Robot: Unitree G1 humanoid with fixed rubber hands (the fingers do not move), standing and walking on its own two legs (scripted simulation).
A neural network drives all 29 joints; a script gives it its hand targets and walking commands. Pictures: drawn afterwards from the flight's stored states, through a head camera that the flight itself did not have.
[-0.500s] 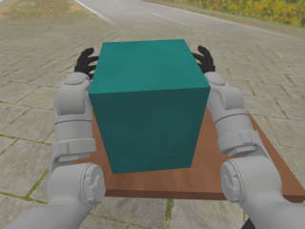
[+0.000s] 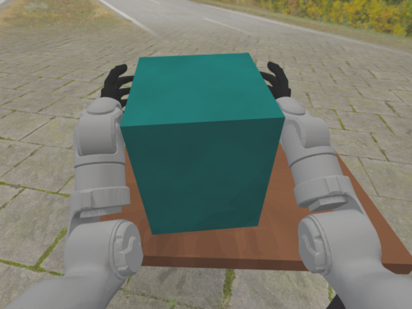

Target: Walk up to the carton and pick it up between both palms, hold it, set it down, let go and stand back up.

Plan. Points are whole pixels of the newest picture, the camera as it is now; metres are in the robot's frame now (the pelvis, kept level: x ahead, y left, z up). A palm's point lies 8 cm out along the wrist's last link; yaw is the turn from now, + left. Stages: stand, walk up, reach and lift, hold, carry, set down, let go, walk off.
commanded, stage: hold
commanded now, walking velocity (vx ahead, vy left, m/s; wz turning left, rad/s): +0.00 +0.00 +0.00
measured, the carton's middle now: (200, 144) +0.34 +0.00 +0.22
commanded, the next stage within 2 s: none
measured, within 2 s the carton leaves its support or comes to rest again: neither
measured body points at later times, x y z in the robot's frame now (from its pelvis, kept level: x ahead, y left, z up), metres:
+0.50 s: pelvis +0.00 +0.00 +0.00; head -0.09 +0.01 +0.44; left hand +0.38 +0.15 +0.29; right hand +0.38 -0.15 +0.29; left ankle -0.02 +0.11 -0.75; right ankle +0.05 -0.10 -0.75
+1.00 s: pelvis +0.00 +0.00 +0.00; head -0.09 +0.01 +0.44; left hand +0.37 +0.16 +0.29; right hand +0.38 -0.14 +0.29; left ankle -0.02 +0.11 -0.75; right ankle +0.05 -0.10 -0.75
